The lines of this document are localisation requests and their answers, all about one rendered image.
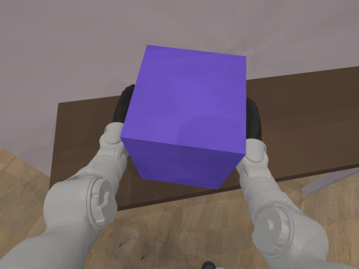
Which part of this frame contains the carton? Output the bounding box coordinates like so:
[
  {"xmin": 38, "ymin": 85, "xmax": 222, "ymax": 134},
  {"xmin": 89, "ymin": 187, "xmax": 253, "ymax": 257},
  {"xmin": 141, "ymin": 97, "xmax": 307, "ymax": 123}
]
[{"xmin": 120, "ymin": 45, "xmax": 246, "ymax": 189}]

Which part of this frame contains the left robot upper arm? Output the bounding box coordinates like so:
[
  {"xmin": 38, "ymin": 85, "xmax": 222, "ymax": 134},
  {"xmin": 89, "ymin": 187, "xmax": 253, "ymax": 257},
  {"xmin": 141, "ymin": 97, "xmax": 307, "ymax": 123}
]
[{"xmin": 0, "ymin": 177, "xmax": 117, "ymax": 269}]

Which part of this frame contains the right robot hand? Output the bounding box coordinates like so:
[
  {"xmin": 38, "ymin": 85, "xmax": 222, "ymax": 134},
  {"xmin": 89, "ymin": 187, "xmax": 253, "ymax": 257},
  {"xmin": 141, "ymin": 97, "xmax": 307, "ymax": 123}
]
[{"xmin": 246, "ymin": 97, "xmax": 261, "ymax": 141}]

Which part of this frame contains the robot left forearm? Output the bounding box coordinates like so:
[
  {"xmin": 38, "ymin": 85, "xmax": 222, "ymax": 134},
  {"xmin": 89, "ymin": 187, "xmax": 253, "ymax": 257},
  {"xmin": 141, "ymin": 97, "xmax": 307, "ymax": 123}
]
[{"xmin": 43, "ymin": 122, "xmax": 129, "ymax": 224}]

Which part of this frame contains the robot right forearm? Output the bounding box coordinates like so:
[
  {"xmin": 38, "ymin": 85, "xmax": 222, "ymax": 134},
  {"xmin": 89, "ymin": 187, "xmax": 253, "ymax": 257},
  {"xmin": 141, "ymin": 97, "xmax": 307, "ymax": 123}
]
[{"xmin": 236, "ymin": 138, "xmax": 307, "ymax": 226}]

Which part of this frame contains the table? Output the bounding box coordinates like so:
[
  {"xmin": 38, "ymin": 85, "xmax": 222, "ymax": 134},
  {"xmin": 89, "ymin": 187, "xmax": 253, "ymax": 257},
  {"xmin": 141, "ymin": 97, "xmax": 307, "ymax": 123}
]
[{"xmin": 49, "ymin": 66, "xmax": 359, "ymax": 211}]

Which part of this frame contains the left robot hand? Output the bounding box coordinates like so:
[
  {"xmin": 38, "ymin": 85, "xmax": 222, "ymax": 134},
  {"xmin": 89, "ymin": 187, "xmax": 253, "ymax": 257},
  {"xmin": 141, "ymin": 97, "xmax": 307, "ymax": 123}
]
[{"xmin": 112, "ymin": 84, "xmax": 135, "ymax": 123}]

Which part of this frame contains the right robot upper arm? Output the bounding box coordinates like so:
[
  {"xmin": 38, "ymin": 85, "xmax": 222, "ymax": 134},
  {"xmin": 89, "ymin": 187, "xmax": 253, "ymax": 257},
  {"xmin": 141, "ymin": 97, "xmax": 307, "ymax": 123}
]
[{"xmin": 252, "ymin": 206, "xmax": 357, "ymax": 269}]

